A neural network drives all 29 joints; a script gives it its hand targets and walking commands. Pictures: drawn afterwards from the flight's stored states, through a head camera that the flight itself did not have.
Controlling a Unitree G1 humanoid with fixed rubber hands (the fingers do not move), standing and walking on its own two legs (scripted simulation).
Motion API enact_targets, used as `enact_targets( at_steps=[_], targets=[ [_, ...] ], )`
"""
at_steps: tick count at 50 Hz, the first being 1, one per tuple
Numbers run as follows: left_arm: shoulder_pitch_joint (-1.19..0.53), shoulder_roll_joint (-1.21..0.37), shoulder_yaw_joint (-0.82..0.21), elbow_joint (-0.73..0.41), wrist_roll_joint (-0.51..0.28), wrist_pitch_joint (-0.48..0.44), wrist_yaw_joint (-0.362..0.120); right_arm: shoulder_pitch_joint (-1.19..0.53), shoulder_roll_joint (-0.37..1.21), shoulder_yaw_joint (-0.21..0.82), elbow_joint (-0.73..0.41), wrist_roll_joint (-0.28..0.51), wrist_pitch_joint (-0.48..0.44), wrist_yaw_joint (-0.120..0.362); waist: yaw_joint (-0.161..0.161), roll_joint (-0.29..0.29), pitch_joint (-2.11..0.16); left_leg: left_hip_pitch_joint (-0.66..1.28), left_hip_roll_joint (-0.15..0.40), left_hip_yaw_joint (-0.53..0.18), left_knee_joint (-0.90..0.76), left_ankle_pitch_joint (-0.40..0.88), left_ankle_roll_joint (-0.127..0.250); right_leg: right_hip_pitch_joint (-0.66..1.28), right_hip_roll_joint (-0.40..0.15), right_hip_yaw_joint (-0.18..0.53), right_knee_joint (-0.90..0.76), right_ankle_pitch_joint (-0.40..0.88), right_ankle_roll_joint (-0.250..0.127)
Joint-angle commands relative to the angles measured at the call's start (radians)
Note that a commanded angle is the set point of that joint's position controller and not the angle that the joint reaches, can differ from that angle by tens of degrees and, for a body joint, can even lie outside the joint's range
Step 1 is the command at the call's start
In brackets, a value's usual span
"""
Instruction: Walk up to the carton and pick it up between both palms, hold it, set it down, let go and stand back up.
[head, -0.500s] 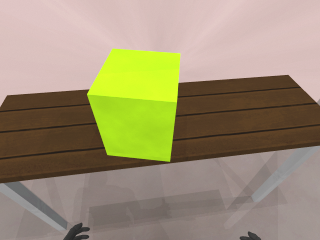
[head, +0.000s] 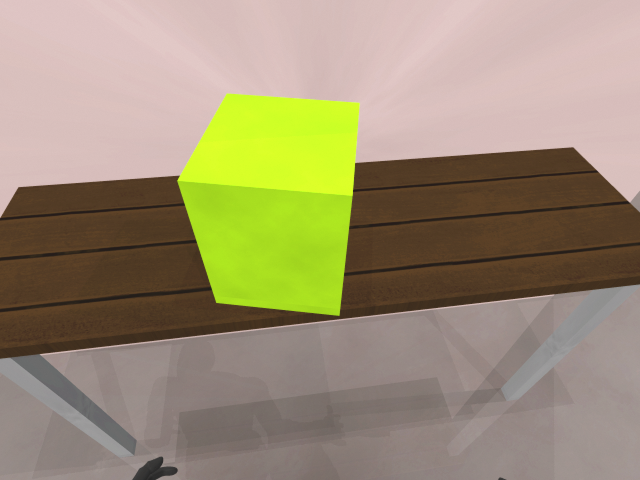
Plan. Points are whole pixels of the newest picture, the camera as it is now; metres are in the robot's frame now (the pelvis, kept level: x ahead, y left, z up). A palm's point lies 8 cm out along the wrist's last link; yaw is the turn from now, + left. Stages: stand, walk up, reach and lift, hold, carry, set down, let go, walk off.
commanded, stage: walk up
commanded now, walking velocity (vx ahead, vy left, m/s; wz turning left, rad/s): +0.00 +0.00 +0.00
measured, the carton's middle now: (284, 207) +0.50 +0.06 +0.07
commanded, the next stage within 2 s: none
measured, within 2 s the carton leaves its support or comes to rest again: neither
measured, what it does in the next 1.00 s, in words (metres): stands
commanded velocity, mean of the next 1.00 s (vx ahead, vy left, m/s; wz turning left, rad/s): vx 0.00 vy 0.00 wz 0.00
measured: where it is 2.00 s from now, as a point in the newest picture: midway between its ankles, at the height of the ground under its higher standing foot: outside the picture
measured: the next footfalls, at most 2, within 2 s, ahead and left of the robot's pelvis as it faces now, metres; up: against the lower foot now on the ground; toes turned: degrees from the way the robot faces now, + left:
none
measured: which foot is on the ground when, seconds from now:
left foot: down 0.00-1.00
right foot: down 0.00-1.00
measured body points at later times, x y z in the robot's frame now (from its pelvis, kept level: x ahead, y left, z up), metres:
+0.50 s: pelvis +0.02 +0.02 +0.00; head +0.04 +0.02 +0.45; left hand +0.13 +0.28 -0.12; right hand +0.10 -0.25 -0.13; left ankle +0.02 +0.12 -0.72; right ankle +0.02 -0.12 -0.72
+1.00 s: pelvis +0.02 +0.01 +0.00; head +0.04 +0.01 +0.45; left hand +0.12 +0.29 -0.12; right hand +0.11 -0.25 -0.13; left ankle +0.02 +0.12 -0.71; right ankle +0.04 -0.10 -0.72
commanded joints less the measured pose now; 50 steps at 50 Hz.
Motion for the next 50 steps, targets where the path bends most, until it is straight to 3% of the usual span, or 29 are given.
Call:
enact_targets(
  at_steps=[1, 2, 3, 7, 8, 12, 15, 16, 19, 22, 23, 26, 28, 30, 31, 32, 34, 35, 36, 37, 38, 39, 40, 43, 46, 47, 48, 49, 50],
  targets=[
    [-0.097, 0.32, 0.099, 0.009, 0.034, -0.054, 0.014, -0.049, -0.267, -0.058, -0.047, -0.016, -0.039, -0.003, 0.002, -0.058, 0.032, 0.005, 0.1, -0.15, -0.244, 0.116, 0.074, 0.007, -0.09, 0.127, -0.203, 0.106, -0.064],
    [-0.092, 0.298, 0.107, 0.009, 0.026, -0.06, 0.018, -0.072, -0.269, -0.058, -0.053, -0.014, -0.041, -0.002, 0.008, -0.01, 0.013, -0.018, 0.1, -0.15, -0.227, 0.122, 0.086, 0.043, -0.091, 0.13, -0.191, 0.151, -0.067],
    [-0.059, 0.294, 0.095, 0.013, 0.027, -0.063, 0.018, -0.08, -0.253, -0.054, -0.053, -0.008, -0.034, -0.003, -0.003, -0.079, -0.024, 0.004, 0.094, -0.132, -0.219, 0.134, 0.077, 0.059, -0.094, 0.115, -0.218, 0.156, -0.067],
    [-0.09, 0.276, 0.085, 0.025, 0.023, -0.054, 0.019, -0.072, -0.288, -0.056, -0.033, -0.023, -0.035, -0.005, 0.006, -0.062, 0.02, 0.026, 0.091, -0.139, -0.22, 0.082, 0.079, -0.012, -0.106, 0.133, -0.212, 0.068, -0.071],
    [-0.029, 0.324, 0.094, 0.005, 0.034, -0.07, 0.023, -0.007, -0.318, -0.067, -0.041, -0.044, -0.027, 0.004, 0.004, -0.044, -0.063, -0.005, 0.052, -0.151, -0.162, -0.01, 0.104, 0.036, -0.098, 0.104, -0.182, -0.056, -0.09],
    [0.019, 0.382, 0.117, 0.03, 0.039, -0.067, 0.023, -0.018, -0.294, -0.07, -0.065, -0.042, -0.01, 0.009, 0.025, -0.113, 0.047, -0.197, 0.009, -0.134, -0.121, -0.196, 0.081, 0.051, -0.186, 0.266, -0.31, -0.379, -0.147],
    [-0.017, 0.374, 0.114, 0.018, 0.043, -0.069, 0.027, 0.024, -0.263, -0.062, -0.051, -0.043, -0.022, 0.01, 0.003, -0.081, 0.0, -0.087, 0.001, -0.087, -0.108, -0.055, 0.07, 0.021, -0.227, 0.261, -0.293, -0.252, -0.146],
    [-0.016, 0.395, 0.113, 0.019, 0.044, -0.07, 0.026, 0.021, -0.28, -0.063, -0.057, -0.036, -0.024, 0.012, 0.005, -0.145, 0.005, -0.072, -0.006, -0.081, -0.083, -0.023, 0.074, 0.019, -0.219, 0.256, -0.292, -0.178, -0.139],
    [-0.043, 0.367, 0.108, 0.002, 0.03, -0.073, 0.027, 0.062, -0.295, -0.072, -0.058, -0.042, -0.031, 0.003, -0.003, -0.082, -0.071, -0.031, 0.022, -0.127, -0.092, 0.157, 0.093, 0.075, -0.18, 0.153, -0.162, 0.098, -0.12],
    [-0.071, 0.325, 0.096, -0.022, 0.024, -0.063, 0.028, 0.067, -0.36, -0.08, -0.058, -0.033, -0.041, 0.003, -0.009, 0.037, -0.058, 0.102, 0.147, -0.366, -0.235, 0.336, 0.157, -0.1, -0.036, -0.017, 0.091, 0.079, -0.046],
    [-0.085, 0.288, 0.09, -0.027, 0.02, -0.059, 0.03, 0.085, -0.353, -0.076, -0.054, -0.034, -0.047, -0.001, -0.014, 0.075, -0.013, 0.098, 0.2, -0.432, -0.257, 0.433, 0.227, -0.132, -0.017, -0.034, 0.115, -0.038, -0.03],
    [0.022, 0.29, 0.081, 0.004, 0.017, -0.075, 0.033, 0.034, -0.345, -0.066, -0.069, -0.027, -0.046, -0.002, 0.034, 0.055, -0.067, 0.089, 0.207, -0.353, -0.207, 0.484, 0.221, -0.024, -0.05, -0.018, -0.026, -0.017, -0.041],
    [0.073, 0.332, 0.087, 0.027, 0.03, -0.091, 0.032, 0.016, -0.302, -0.062, -0.081, -0.008, -0.038, -0.005, 0.042, -0.051, -0.106, -0.005, 0.087, -0.205, -0.044, 0.525, 0.124, 0.153, -0.115, 0.084, -0.13, 0.335, -0.083],
    [0.138, 0.419, 0.119, 0.054, 0.032, -0.095, 0.037, 0.022, -0.261, -0.056, -0.094, -0.001, -0.025, -0.01, 0.043, -0.134, -0.128, -0.161, -0.041, -0.061, 0.157, 0.155, 0.02, 0.291, -0.308, 0.299, -0.195, 0.514, -0.23],
    [0.12, 0.412, 0.115, 0.047, 0.025, -0.09, 0.042, -0.003, -0.261, -0.059, -0.093, -0.012, -0.018, -0.012, 0.039, -0.138, -0.092, -0.216, -0.03, -0.03, 0.182, -0.154, 0.018, 0.317, -0.382, 0.358, -0.201, 0.658, -0.294],
    [0.128, 0.407, 0.111, 0.037, 0.024, -0.091, 0.043, 0.019, -0.257, -0.057, -0.085, -0.012, -0.02, -0.01, 0.042, -0.184, -0.062, -0.23, -0.005, -0.046, 0.179, -0.254, 0.023, 0.279, -0.4, 0.348, -0.196, 0.688, -0.306],
    [0.031, 0.382, 0.101, 0.002, 0.029, -0.085, 0.043, 0.038, -0.261, -0.067, -0.085, -0.019, -0.03, -0.001, -0.006, -0.183, -0.049, -0.161, 0.012, -0.031, -0.039, -0.186, 0.042, 0.238, -0.346, 0.251, -0.131, 0.652, -0.255],
    [-0.008, 0.382, 0.101, -0.007, 0.022, -0.083, 0.038, 0.108, -0.28, -0.072, -0.066, -0.026, -0.044, 0.003, -0.027, -0.159, -0.066, -0.02, 0.01, -0.039, -0.153, 0.072, 0.054, 0.148, -0.282, 0.169, -0.081, 0.604, -0.18],
    [-0.04, 0.365, 0.105, -0.021, 0.016, -0.074, 0.037, 0.131, -0.321, -0.087, -0.05, -0.032, -0.05, -0.003, -0.045, -0.085, -0.108, 0.086, 0.047, -0.161, -0.175, 0.298, 0.089, 0.054, -0.187, 0.098, 0.045, 0.507, -0.11],
    [-0.068, 0.334, 0.094, -0.033, -0.003, -0.069, 0.038, 0.162, -0.35, -0.09, -0.034, -0.034, -0.058, -0.011, -0.059, 0.08, -0.111, 0.185, 0.13, -0.333, -0.242, 0.489, 0.132, -0.096, -0.074, -0.003, 0.199, 0.323, -0.046],
    [-0.087, 0.302, 0.082, -0.036, 0.008, -0.05, 0.04, 0.134, -0.369, -0.093, -0.043, -0.034, -0.052, -0.008, -0.049, 0.141, -0.046, 0.213, 0.233, -0.485, -0.287, 0.573, 0.216, -0.25, -0.002, -0.044, 0.286, -0.228, -0.018],
    [-0.066, 0.324, 0.085, -0.027, 0.009, -0.045, 0.042, 0.134, -0.386, -0.087, -0.038, -0.026, -0.057, -0.008, -0.03, 0.078, 0.004, 0.147, 0.296, -0.519, -0.272, 0.594, 0.307, -0.221, -0.023, -0.008, 0.302, -0.331, -0.009],
    [-0.078, 0.324, 0.083, -0.043, 0.007, -0.05, 0.041, 0.11, -0.387, -0.087, -0.058, -0.027, -0.056, -0.007, -0.026, 0.06, 0.033, 0.121, 0.291, -0.549, -0.295, 0.506, 0.33, -0.241, -0.021, 0.012, 0.298, -0.349, -0.02],
    [-0.014, 0.325, 0.094, -0.024, 0.02, -0.066, 0.029, 0.063, -0.362, -0.076, -0.07, -0.026, -0.049, -0.007, 0.004, 0.107, 0.045, 0.09, 0.203, -0.415, -0.252, 0.459, 0.257, -0.147, -0.048, 0.001, 0.095, -0.235, -0.037],
    [0.111, 0.291, 0.095, 0.025, 0.032, -0.087, 0.037, -0.018, -0.323, -0.069, -0.089, -0.007, -0.046, -0.005, 0.071, 0.024, -0.036, -0.019, 0.124, -0.261, -0.079, 0.489, 0.153, 0.135, -0.048, 0.003, -0.208, 0.109, -0.066],
    [0.152, 0.349, 0.104, 0.035, 0.052, -0.098, 0.04, -0.011, -0.268, -0.052, -0.112, 0.008, -0.047, -0.001, 0.077, -0.078, -0.108, -0.117, 0.041, -0.176, 0.071, 0.384, 0.077, 0.287, -0.159, 0.155, -0.271, 0.193, -0.114],
    [0.137, 0.441, 0.121, 0.036, 0.051, -0.105, 0.042, -0.016, -0.241, -0.048, -0.118, 0.008, -0.04, -0.004, 0.08, -0.21, -0.105, -0.252, -0.088, -0.048, 0.24, 0.089, 0.018, 0.309, -0.348, 0.414, -0.352, 0.224, -0.221],
    [0.092, 0.438, 0.125, 0.023, 0.042, -0.099, 0.034, -0.002, -0.282, -0.059, -0.096, 0.0, -0.026, -0.01, 0.048, -0.173, -0.047, -0.231, -0.065, -0.059, 0.274, -0.269, 0.021, 0.175, -0.432, 0.489, -0.383, 0.15, -0.3],
    [0.061, 0.434, 0.124, 0.024, 0.044, -0.092, 0.031, 0.004, -0.304, -0.064, -0.08, -0.012, -0.023, -0.006, 0.028, -0.086, -0.003, -0.238, -0.03, -0.068, 0.302, -0.271, 0.032, 0.139, -0.444, 0.485, -0.376, 0.071, -0.307]
  ],
)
